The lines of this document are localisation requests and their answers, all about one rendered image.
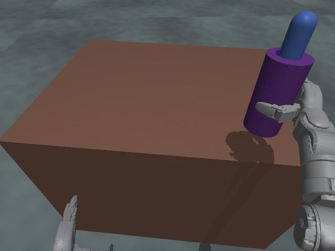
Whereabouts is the right robot hand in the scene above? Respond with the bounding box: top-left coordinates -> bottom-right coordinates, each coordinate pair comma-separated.
255,78 -> 323,123

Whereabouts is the bottle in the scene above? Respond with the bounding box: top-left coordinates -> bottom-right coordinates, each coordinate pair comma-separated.
243,11 -> 317,138

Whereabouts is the left robot hand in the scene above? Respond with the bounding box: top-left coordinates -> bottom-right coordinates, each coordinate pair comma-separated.
52,195 -> 94,251

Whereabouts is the right robot arm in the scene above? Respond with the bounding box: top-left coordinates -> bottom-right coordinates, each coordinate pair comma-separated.
293,107 -> 335,251

